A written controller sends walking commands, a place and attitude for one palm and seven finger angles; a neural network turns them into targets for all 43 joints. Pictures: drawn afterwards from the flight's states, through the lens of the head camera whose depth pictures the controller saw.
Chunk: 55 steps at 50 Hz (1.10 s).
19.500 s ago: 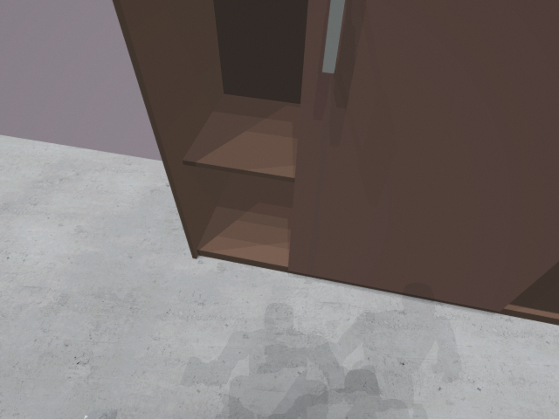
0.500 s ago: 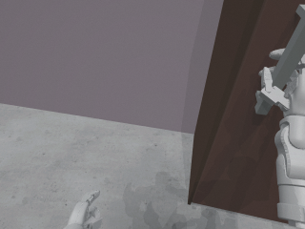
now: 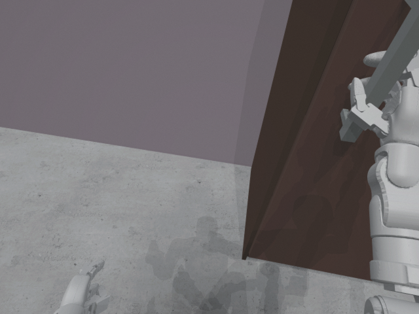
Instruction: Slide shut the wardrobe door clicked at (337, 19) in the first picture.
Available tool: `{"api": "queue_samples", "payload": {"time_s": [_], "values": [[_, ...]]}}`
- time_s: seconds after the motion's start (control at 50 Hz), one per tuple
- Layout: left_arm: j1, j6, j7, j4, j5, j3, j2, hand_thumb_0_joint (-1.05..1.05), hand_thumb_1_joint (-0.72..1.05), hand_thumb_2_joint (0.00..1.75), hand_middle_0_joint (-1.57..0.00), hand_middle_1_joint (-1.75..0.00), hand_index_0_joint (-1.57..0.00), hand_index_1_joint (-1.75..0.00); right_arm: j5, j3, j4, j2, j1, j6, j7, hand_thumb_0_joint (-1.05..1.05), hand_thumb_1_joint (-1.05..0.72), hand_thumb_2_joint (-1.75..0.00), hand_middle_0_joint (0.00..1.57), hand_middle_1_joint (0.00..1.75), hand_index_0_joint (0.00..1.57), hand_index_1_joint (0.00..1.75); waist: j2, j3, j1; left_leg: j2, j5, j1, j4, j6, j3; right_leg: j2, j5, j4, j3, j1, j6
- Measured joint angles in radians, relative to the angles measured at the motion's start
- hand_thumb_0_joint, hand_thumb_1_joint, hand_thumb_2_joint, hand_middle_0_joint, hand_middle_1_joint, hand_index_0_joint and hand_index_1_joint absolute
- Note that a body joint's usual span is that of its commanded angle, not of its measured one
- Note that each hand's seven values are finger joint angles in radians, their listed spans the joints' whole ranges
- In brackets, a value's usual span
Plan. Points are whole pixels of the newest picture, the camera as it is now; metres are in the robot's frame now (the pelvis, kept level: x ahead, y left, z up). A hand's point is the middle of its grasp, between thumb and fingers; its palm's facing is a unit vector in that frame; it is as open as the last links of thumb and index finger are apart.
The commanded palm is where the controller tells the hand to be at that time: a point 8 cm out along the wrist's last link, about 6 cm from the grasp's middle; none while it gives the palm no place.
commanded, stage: stop walking and hold the door there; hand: right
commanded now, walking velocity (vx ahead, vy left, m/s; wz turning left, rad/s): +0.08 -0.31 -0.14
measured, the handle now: (376, 76) +0.44 -0.18 +0.26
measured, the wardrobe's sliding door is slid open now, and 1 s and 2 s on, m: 0.00 0.02 0.02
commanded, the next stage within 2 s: loosen the grip on the handle in 0.86 s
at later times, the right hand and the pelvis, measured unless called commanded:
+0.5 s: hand (376, 111) +0.39 -0.18 +0.23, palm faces +0.00 +0.99 -0.15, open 6.9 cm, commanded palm +0.38 -0.23 +0.22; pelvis +0.00 -0.09 -0.01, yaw -1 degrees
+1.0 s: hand (375, 109) +0.39 -0.18 +0.23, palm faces -0.01 +0.99 -0.16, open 7.1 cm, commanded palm +0.37 -0.23 +0.22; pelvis +0.00 -0.08 +0.00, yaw +0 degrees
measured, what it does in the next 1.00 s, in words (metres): steps on the spot: right foot, then left foot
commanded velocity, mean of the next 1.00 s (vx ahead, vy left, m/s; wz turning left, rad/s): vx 0.00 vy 0.08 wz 0.00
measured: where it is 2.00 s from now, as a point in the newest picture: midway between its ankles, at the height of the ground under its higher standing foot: outside the picture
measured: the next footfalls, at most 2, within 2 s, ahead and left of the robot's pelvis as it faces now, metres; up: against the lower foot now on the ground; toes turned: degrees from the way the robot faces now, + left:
right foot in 0.18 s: +0.05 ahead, -0.23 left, +0.00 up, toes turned -6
left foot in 0.28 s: +0.06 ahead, +0.06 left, +0.00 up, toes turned -3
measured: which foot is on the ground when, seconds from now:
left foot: down 0.00-0.18, up 0.20-0.26, down 0.28-1.00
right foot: up 0.00-0.16, down 0.18-1.00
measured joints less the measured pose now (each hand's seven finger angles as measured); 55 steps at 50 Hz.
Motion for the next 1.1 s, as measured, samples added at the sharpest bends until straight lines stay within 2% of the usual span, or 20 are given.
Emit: {"api": "queue_samples", "payload": {"time_s": [0.1,0.14,0.16,0.18,0.2,0.24,0.26,0.3,0.36,0.42,0.5,0.58,0.78,0.86,0.96,1.0,1.02,1.06,1.1], "values": [[-0.024,0.001,0.007,-0.012,0.008,0.013,-0.001,0.01,0.91,0.9,-0.2,-0.3,-0.2,-0.3,-0.001,0.042,-0.036,0.054,-0.049,0.002,0.009,-0.08,-0.6,-0.72,0.46,1.4,0.32,1.4,0.039,0.053,0.012,0.118,-0.033,-0.008,0.048,-0.061,-0.015,-0.037,0.009,-0.113,-0.048,0.048,0.014],[-0.032,-0.001,0.007,-0.014,0.01,0.015,-0.007,0.01,0.91,0.9,-0.2,-0.3,-0.2,-0.3,-0.015,0.072,-0.063,0.087,-0.071,0.02,-0.004,-0.09,-0.6,-0.71,0.45,1.4,0.31,1.38,0.039,0.065,0.012,0.15,-0.052,-0.019,0.081,-0.088,-0.021,-0.05,0.092,-0.24,-0.081,0.11,0.018],[-0.032,-0.004,0.004,-0.02,0.01,0.017,-0.005,0.01,0.91,0.9,-0.2,-0.3,-0.2,-0.3,-0.024,0.089,-0.075,0.104,-0.081,0.03,-0.011,-0.1,-0.59,-0.7,0.44,1.4,0.3,1.36,0.019,0.062,0.01,0.148,-0.068,-0.035,0.113,-0.094,-0.016,-0.071,0.167,-0.31,-0.092,0.146,0.014],[-0.03,-0.01,0.001,-0.025,0.009,0.023,-0.004,0.01,0.91,0.9,-0.2,-0.3,-0.2,-0.3,-0.03,0.106,-0.082,0.12,-0.096,0.041,-0.013,-0.11,-0.59,-0.7,0.42,1.4,0.29,1.34,-0.016,0.055,0.006,0.133,-0.088,-0.062,0.16,-0.086,-0.001,-0.097,0.184,-0.344,-0.088,0.164,0.017],[-0.039,-0.015,-0.003,-0.013,0.006,0.031,-0.03,0.01,0.91,0.9,-0.2,-0.3,-0.2,-0.3,-0.032,0.127,-0.079,0.121,-0.117,0.046,-0.013,-0.12,-0.59,-0.69,0.41,1.4,0.27,1.31,-0.009,0.062,-0.006,0.129,-0.131,-0.084,0.216,-0.067,-0.007,-0.094,0.147,-0.311,-0.096,0.151,0.026],[-0.049,-0.026,-0.014,0.006,-0.001,0.015,-0.092,0.01,0.91,0.9,-0.19,-0.3,-0.19,-0.3,-0.032,0.158,-0.064,0.126,-0.144,0.042,-0.005,-0.11,-0.61,-0.7,0.38,1.4,0.25,1.28,0.011,0.085,-0.053,0.086,-0.19,-0.102,0.271,-0.033,0.008,-0.097,0.108,-0.275,-0.122,0.159,0.035],[-0.052,-0.036,-0.023,0.013,0.0,-0.003,-0.119,0.01,0.91,0.9,-0.19,-0.3,-0.19,-0.3,-0.031,0.164,-0.06,0.128,-0.147,0.039,-0.003,-0.11,-0.61,-0.7,0.37,1.4,0.25,1.28,0.011,0.091,-0.07,0.058,-0.188,-0.098,0.262,-0.019,0.037,-0.105,0.104,-0.275,-0.131,0.167,0.037],[-0.047,-0.053,-0.042,0.016,0.002,-0.036,-0.157,0.01,0.91,0.9,-0.2,-0.3,-0.19,-0.3,-0.029,0.174,-0.048,0.138,-0.153,0.034,0.0,-0.1,-0.62,-0.71,0.36,1.4,0.24,1.29,-0.014,0.105,-0.071,0.007,-0.074,-0.057,0.195,0.012,0.036,-0.115,0.105,-0.269,-0.117,0.175,0.039],[-0.051,-0.055,-0.055,0.031,-0.001,-0.07,-0.192,0.01,0.91,0.9,-0.2,-0.3,-0.2,-0.3,-0.022,0.186,-0.033,0.148,-0.151,0.033,0.009,-0.08,-0.62,-0.71,0.35,1.4,0.24,1.32,-0.056,0.105,-0.073,-0.011,-0.051,-0.013,0.126,-0.007,0.052,-0.133,0.1,-0.263,-0.096,0.177,0.039],[-0.056,-0.056,-0.05,0.049,0.004,-0.088,-0.214,0.01,0.9,0.9,-0.2,-0.31,-0.2,-0.3,-0.027,0.208,-0.018,0.154,-0.154,0.036,0.008,-0.07,-0.62,-0.71,0.34,1.4,0.24,1.33,-0.041,0.084,-0.082,-0.005,-0.05,-0.011,0.101,-0.018,0.048,-0.127,0.113,-0.291,-0.102,0.181,0.035],[-0.052,-0.064,-0.044,0.04,0.004,-0.079,-0.203,0.01,0.9,0.9,-0.21,-0.31,-0.2,-0.3,-0.027,0.227,0.007,0.15,-0.158,0.034,0.005,-0.06,-0.62,-0.71,0.33,1.4,0.24,1.33,-0.027,0.064,-0.095,-0.004,-0.03,-0.011,0.075,-0.018,0.044,-0.127,0.129,-0.322,-0.115,0.189,0.03],[-0.05,-0.071,-0.036,0.031,0.0,-0.06,-0.162,0.01,0.9,0.9,-0.21,-0.31,-0.2,-0.3,-0.012,0.227,0.027,0.147,-0.162,0.032,0.008,-0.05,-0.63,-0.73,0.34,1.4,0.23,1.33,-0.027,0.057,-0.099,-0.012,-0.02,-0.006,0.055,-0.013,0.051,-0.136,0.139,-0.334,-0.111,0.19,0.036],[-0.027,-0.076,-0.003,0.037,-0.001,-0.002,-0.059,0.01,0.91,0.9,-0.2,-0.3,-0.2,-0.3,0.017,0.199,0.049,0.158,-0.112,0.019,0.007,0.0,-0.68,-0.8,0.43,1.4,0.19,1.35,-0.031,0.014,-0.071,-0.022,0.032,0.035,-0.046,-0.002,0.06,-0.145,0.187,-0.425,-0.107,0.224,0.047],[-0.014,-0.076,0.003,0.034,-0.001,0.005,-0.051,0.01,0.91,0.9,-0.2,-0.3,-0.2,-0.3,0.021,0.189,0.053,0.154,-0.089,0.012,0.006,0.0,-0.69,-0.8,0.45,1.4,0.18,1.36,-0.033,-0.001,-0.06,-0.023,0.048,0.05,-0.079,-0.001,0.057,-0.145,0.201,-0.457,-0.112,0.241,0.047],[0.001,-0.074,0.003,0.033,0.0,-0.003,-0.063,0.01,0.91,0.9,-0.2,-0.3,-0.2,-0.3,0.023,0.187,0.061,0.157,-0.072,0.006,0.003,0.01,-0.69,-0.8,0.45,1.4,0.18,1.36,-0.038,-0.016,-0.058,-0.021,0.061,0.063,-0.107,-0.003,0.052,-0.142,0.212,-0.485,-0.119,0.255,0.046],[-0.004,-0.097,-0.015,0.039,0.008,0.003,-0.081,0.01,0.91,0.9,-0.2,-0.3,-0.2,-0.3,-0.027,0.173,0.127,0.128,-0.142,-0.019,0.071,-0.03,-0.6,-0.78,0.46,1.4,0.18,1.36,-0.02,0.009,-0.076,-0.022,0.061,0.05,-0.087,-0.001,0.045,-0.143,0.211,-0.473,-0.127,0.251,0.033],[0.01,-0.116,-0.026,0.04,-0.002,0.004,-0.092,0.01,0.91,0.9,-0.2,-0.3,-0.2,-0.3,-0.025,0.175,0.18,0.122,-0.185,-0.022,0.111,-0.05,-0.55,-0.78,0.47,1.4,0.19,1.37,0.0,-0.004,-0.08,-0.012,0.05,0.023,-0.054,0.004,0.049,-0.133,0.223,-0.484,-0.123,0.241,0.048],[0.036,-0.146,-0.038,0.034,-0.013,-0.009,-0.095,0.01,0.91,0.9,-0.2,-0.3,-0.2,-0.3,0.019,0.151,0.25,0.139,-0.231,-0.003,0.163,-0.07,-0.49,-0.76,0.5,1.4,0.24,1.37,0.013,-0.024,-0.081,0.005,0.026,-0.002,-0.01,0.01,0.064,-0.115,0.235,-0.479,-0.106,0.223,0.053],[0.043,-0.155,-0.044,0.032,-0.013,-0.026,-0.089,0.01,0.91,0.9,-0.2,-0.3,-0.2,-0.3,0.06,0.112,0.305,0.145,-0.239,0.008,0.164,-0.06,-0.43,-0.73,0.51,1.4,0.28,1.38,0.0,-0.039,-0.071,0.011,0.013,-0.008,0.015,0.004,0.067,-0.11,0.225,-0.454,-0.101,0.215,0.046]]}}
